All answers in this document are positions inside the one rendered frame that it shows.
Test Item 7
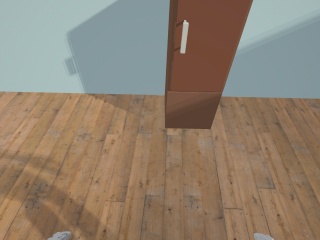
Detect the handle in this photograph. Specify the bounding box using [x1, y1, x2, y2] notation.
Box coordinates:
[180, 20, 189, 54]

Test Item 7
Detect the cupboard door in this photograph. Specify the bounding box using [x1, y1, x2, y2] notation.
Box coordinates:
[171, 0, 250, 92]

